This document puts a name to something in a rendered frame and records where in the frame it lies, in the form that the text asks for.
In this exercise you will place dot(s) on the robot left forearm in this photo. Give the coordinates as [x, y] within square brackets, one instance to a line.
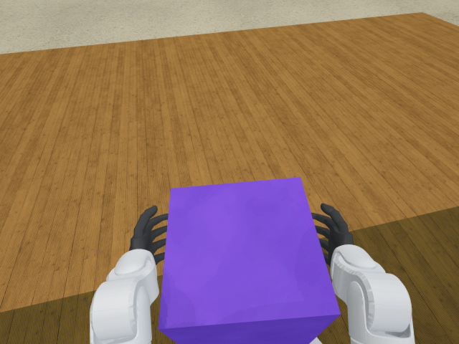
[120, 311]

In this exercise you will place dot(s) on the right robot hand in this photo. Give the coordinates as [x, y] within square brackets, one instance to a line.
[338, 233]

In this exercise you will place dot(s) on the carton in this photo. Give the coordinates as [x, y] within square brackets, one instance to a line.
[243, 265]

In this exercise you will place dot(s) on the left robot hand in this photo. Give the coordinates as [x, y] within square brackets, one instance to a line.
[143, 234]

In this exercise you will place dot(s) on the robot right forearm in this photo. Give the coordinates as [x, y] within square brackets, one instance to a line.
[379, 306]

